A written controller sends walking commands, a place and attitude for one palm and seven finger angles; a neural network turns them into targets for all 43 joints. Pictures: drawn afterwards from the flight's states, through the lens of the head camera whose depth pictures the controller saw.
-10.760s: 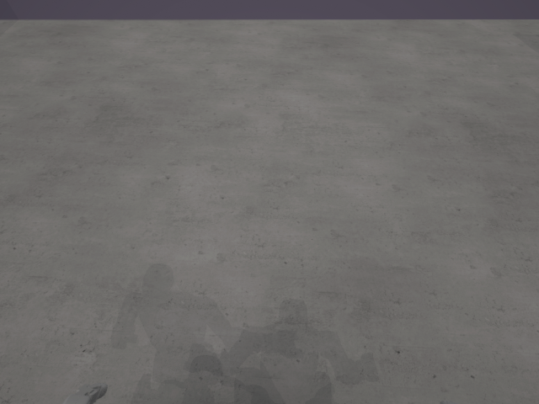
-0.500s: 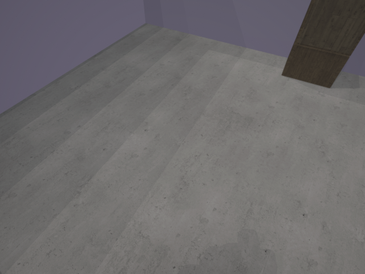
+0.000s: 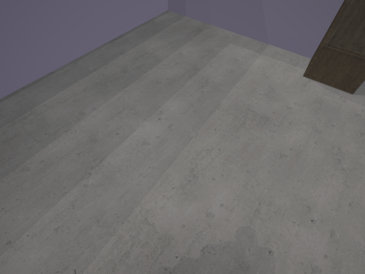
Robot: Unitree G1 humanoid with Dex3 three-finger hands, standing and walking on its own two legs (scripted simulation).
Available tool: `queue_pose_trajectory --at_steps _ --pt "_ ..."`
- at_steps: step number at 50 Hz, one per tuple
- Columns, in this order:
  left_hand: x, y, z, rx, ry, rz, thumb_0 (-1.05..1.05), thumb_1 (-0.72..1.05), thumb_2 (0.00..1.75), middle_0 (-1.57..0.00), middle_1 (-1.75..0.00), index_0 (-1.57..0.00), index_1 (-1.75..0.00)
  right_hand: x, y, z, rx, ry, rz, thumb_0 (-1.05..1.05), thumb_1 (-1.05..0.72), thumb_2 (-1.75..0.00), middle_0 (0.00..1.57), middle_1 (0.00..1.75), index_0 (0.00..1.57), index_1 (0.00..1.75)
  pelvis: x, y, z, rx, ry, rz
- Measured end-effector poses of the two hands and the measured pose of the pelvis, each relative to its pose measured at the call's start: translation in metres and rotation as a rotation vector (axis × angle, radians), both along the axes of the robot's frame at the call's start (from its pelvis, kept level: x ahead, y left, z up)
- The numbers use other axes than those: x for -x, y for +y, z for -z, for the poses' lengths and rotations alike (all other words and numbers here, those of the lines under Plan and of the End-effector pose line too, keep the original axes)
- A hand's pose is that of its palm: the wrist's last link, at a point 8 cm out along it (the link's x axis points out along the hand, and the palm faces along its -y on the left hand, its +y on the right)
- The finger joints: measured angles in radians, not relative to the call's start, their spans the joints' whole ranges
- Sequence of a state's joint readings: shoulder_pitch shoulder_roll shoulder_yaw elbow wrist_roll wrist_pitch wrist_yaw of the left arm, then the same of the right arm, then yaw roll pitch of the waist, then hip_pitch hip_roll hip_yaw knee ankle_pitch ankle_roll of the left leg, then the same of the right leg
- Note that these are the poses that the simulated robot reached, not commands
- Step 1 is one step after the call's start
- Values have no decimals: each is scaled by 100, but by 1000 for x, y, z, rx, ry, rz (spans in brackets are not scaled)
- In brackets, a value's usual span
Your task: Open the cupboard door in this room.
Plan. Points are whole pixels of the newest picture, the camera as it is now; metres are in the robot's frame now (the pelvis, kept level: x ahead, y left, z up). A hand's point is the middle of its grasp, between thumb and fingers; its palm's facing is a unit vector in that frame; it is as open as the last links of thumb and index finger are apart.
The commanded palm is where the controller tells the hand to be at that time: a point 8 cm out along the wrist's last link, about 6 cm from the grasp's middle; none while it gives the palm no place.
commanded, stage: turn or walk to find it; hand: left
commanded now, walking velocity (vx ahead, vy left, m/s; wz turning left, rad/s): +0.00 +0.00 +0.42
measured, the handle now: out of the picture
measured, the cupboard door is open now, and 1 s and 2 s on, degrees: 0 0 0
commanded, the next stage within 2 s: none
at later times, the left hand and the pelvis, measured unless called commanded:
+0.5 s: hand out of the picture -0.03 +0.15 -0.16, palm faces +0.24 -0.94 -0.24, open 7.4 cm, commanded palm none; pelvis -0.03 -0.04 +0.01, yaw +13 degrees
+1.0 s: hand out of the picture -0.05 +0.22 -0.15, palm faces +0.42 -0.87 -0.26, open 7.4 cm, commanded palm none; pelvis -0.05 -0.02 +0.01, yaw +25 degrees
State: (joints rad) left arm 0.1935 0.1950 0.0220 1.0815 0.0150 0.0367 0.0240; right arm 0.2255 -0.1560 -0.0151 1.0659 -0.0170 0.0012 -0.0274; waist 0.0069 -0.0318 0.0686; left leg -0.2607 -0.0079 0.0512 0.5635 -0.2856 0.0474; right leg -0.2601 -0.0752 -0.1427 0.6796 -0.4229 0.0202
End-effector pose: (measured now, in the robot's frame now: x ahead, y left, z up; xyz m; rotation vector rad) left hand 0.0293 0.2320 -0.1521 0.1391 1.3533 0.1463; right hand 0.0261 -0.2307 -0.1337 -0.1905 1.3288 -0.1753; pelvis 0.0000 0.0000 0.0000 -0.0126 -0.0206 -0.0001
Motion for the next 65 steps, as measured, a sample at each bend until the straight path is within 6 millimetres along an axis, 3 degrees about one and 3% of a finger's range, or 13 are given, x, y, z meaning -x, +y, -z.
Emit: queue_pose_trajectory --at_steps 6,12,18,22,27,33,36,41,45,49,54,60,65 --pt "1 -6 -16 -17 -27 -31 0 91 90 -20 -29 -20 -30 -1 -3 0 -22 17 -30 1 -91 -90 20 30 20 30 5 -6 -8 4 20 -51" --pt "7 -18 -23 -68 -94 -75 0 91 90 -20 -29 -20 -30 -3 -29 11 -49 22 -58 1 -91 -90 20 30 21 30 14 -30 -2 -20 25 -103" --pt "40 -30 -31 -91 -95 -146 0 90 90 -20 -30 -20 -30 -21 -55 11 -36 18 -116 1 -90 -90 20 30 20 30 21 -43 -4 -24 9 -165" --pt "63 -34 -29 -81 -65 -181 0 90 90 -20 -30 -20 -30 -38 -61 4 -11 -4 -162 1 -91 -90 20 29 20 30 26 -44 -5 -29 9 -206" --pt "93 -30 -21 -56 -33 -235 0 90 90 -21 -30 -20 -30 -61 -49 -3 17 -20 -246 1 -91 -90 20 29 20 30 33 -36 -4 -28 19 -254" --pt "137 -4 4 -27 20 -325 0 90 90 -21 -30 -20 -30 -93 -6 -7 40 -105 -364 1 -91 -90 20 29 20 30 44 -12 9 -5 27 -312" --pt "149 9 3 -35 54 -350 0 90 90 -21 -30 -20 -30 -99 14 -15 32 -141 -398 1 -91 -90 20 29 20 30 48 -7 5 2 24 -326" --pt "143 25 -12 -57 -1 -376 1 91 90 -20 -29 -20 -30 -96 34 -21 11 -140 -432 1 -90 -90 20 30 20 30 51 -2 -6 16 23 -363" --pt "128 31 -22 -84 -66 -383 0 91 90 -20 -29 -20 -30 -89 36 -18 -14 -123 -442 1 -90 -90 20 30 21 30 53 -4 -8 13 20 -393" --pt "109 26 -30 -109 -128 -385 0 91 90 -20 -29 -19 -30 -82 26 -9 -33 -93 -442 1 -90 -90 20 30 21 30 52 -13 -7 4 18 -425" --pt "95 8 -35 -148 -197 -393 0 91 90 -20 -29 -20 -30 -80 3 11 -56 -53 -443 1 -90 -90 20 30 21 30 47 -33 2 -19 26 -467" --pt "117 -26 -43 -146 -179 -454 0 90 90 -20 -30 -20 -30 -86 -18 13 -45 -4 -481 1 -90 -90 20 30 20 30 47 -46 -3 -31 15 -535" --pt "146 -46 -38 -117 -128 -523 0 90 90 -21 -30 -20 -30 -92 -20 7 -22 23 -536 1 -91 -90 20 29 20 30 49 -49 -6 -34 14 -592"
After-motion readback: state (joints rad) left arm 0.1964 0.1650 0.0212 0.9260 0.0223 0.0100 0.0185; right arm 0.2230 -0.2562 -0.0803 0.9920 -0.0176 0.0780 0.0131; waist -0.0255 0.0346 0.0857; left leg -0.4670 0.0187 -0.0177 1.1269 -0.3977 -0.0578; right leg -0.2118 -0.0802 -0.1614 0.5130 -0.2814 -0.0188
